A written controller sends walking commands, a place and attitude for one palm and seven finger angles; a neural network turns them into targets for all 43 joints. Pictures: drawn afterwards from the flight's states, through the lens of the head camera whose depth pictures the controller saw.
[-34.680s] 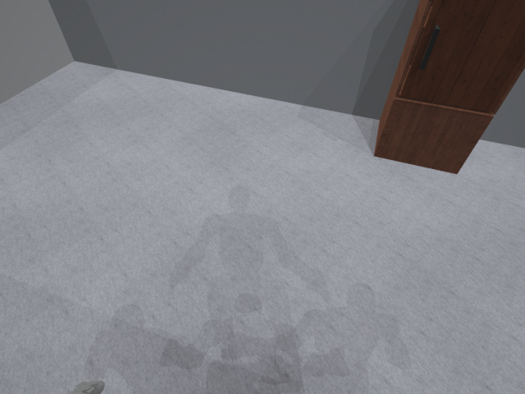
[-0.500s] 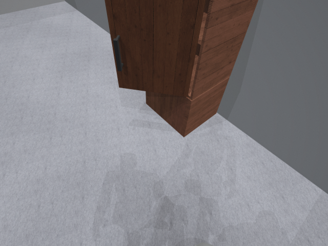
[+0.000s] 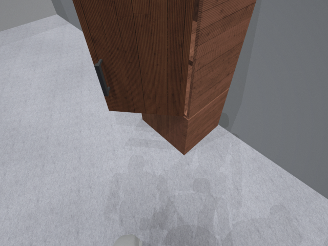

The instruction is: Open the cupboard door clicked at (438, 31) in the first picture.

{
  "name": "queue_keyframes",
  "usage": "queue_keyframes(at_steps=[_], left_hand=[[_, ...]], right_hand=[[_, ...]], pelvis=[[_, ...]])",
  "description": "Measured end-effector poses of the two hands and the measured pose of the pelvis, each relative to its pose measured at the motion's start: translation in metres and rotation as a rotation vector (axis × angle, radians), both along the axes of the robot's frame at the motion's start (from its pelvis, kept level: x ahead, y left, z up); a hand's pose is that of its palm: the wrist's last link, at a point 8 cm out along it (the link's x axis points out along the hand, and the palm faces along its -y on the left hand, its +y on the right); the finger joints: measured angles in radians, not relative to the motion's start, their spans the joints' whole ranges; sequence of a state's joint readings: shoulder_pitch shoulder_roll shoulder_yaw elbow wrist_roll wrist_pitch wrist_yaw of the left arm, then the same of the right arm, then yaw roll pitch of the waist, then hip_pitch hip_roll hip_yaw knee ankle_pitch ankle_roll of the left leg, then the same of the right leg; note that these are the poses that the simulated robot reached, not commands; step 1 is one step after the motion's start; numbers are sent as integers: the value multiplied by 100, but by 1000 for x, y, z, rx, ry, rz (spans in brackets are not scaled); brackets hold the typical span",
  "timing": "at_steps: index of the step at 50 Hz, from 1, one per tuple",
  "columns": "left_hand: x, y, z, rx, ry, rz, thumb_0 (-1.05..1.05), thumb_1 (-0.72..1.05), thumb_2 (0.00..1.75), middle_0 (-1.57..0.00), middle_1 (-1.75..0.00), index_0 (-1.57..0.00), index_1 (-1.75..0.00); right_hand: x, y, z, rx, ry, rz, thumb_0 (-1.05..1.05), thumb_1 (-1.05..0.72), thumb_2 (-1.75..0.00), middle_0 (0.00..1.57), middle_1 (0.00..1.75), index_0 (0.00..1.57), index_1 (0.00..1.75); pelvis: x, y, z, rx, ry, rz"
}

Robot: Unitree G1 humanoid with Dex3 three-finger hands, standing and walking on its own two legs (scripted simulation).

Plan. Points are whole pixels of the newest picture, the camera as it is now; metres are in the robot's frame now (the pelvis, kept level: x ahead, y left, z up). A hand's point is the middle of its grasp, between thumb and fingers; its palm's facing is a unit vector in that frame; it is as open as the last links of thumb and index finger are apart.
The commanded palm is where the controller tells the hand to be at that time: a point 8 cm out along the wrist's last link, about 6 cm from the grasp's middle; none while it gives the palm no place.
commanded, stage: take the last steps up to it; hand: left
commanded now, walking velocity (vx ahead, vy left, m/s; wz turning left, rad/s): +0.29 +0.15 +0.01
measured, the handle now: (103, 78) +0.81 +0.32 -0.10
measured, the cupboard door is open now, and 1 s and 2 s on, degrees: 40 40 40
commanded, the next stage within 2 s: come to a stop and stand still in 0.34 s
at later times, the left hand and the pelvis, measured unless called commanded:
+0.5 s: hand (72, 240) +0.17 +0.28 -0.18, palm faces +0.05 -0.99 -0.16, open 7.4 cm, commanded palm none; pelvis +0.16 +0.11 +0.00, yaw -2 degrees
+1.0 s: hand (87, 201) +0.28 +0.27 -0.18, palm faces -0.04 -0.98 -0.21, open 7.4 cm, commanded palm none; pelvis +0.19 +0.09 -0.01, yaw -3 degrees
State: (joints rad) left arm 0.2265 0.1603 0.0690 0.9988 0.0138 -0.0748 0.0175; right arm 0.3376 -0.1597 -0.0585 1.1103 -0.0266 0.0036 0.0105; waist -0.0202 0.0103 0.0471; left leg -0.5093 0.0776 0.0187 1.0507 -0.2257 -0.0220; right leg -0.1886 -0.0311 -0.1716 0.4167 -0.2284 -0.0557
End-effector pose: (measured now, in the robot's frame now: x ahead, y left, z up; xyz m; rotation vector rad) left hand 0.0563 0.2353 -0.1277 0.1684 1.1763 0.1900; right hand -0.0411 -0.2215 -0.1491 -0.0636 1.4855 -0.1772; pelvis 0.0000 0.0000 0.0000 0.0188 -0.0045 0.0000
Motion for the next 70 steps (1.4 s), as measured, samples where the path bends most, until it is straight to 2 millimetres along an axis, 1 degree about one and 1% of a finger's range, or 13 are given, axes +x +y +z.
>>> queue_keyframes(at_steps=[6, 11, 14, 17, 23, 29, 33, 38, 43, 50, 58, 63, 70], left_hand=[[-34, 15, -4, -34, 179, 65, -1, 95, 90, -20, -30, -20, -30], [-54, 26, -15, -92, 321, 136, 0, 93, 90, -20, -30, -19, -30], [-54, 39, -29, -126, 399, 159, 0, 92, 90, -20, -30, -20, -30], [-34, 57, -38, -132, 433, 141, 1, 92, 90, -20, -30, -19, -30], [67, 89, -32, -100, 275, 66, 1, 92, 90, -20, -30, -19, -30], [169, 108, -22, -44, 105, -8, 1, 93, 90, -20, -30, -19, -30], [213, 111, -18, -17, 48, -48, 1, 93, 90, -19, -30, -19, -30], [243, 105, -15, 21, 28, -93, 1, 92, 90, -19, -30, -19, -30], [243, 90, -13, 35, 34, -123, 1, 92, 90, -20, -30, -19, -30], [214, 80, -17, -17, 67, -88, 1, 91, 90, -20, -30, -20, -30], [171, 111, -31, -21, 100, -56, 0, 92, 90, -20, -30, -20, -30], [146, 136, -23, 9, 144, -62, 1, 92, 90, -20, -30, -20, -30], [119, 155, -9, 48, 203, -54, 1, 91, 90, -20, -30, -19, -30]], right_hand=[[114, 11, 8, -13, -154, 82, 1, -91, -90, 20, 30, 19, 30], [212, 40, 13, -30, -267, 174, 1, -91, -90, 20, 30, 19, 30], [266, 62, 11, -59, -352, 215, 1, -91, -90, 20, 30, 19, 30], [293, 81, 12, -84, -395, 219, 1, -91, -90, 20, 30, 19, 30], [289, 108, 16, -73, -338, 154, 0, -91, -90, 20, 30, 20, 30], [266, 104, 13, -99, -234, 84, -1, -94, -90, 21, 30, 20, 30], [246, 104, 3, -87, -137, 42, 0, -93, -90, 20, 30, 20, 30], [228, 96, -9, -65, -64, -22, 0, -91, -90, 21, 30, 20, 30], [218, 82, -13, -55, -29, -62, 1, -91, -90, 20, 30, 20, 30], [232, 78, -2, -72, -58, -33, 1, -91, -90, 20, 30, 19, 30], [254, 100, 2, -96, -215, 25, 1, -91, -90, 20, 30, 19, 30], [262, 125, -1, -63, -303, 50, 1, -92, -90, 20, 30, 19, 30], [262, 132, -4, -35, -305, 69, 1, -93, -90, 21, 30, 20, 30]], pelvis=[[42, 18, 4, -3, 11, 9], [81, 48, -2, -14, 9, 14], [108, 72, -16, -32, 8, 6], [125, 87, -20, -20, 1, -1], [155, 106, -8, -11, 8, -23], [181, 114, -4, -5, 2, -27], [193, 111, -7, -5, -5, -30], [202, 99, -13, 0, 6, -49], [200, 89, -13, -6, 14, -49], [191, 93, -7, -4, 4, -46], [179, 118, -15, -25, -19, -56], [173, 134, -15, -14, -20, -58], [170, 141, -11, -3, -9, -72]])
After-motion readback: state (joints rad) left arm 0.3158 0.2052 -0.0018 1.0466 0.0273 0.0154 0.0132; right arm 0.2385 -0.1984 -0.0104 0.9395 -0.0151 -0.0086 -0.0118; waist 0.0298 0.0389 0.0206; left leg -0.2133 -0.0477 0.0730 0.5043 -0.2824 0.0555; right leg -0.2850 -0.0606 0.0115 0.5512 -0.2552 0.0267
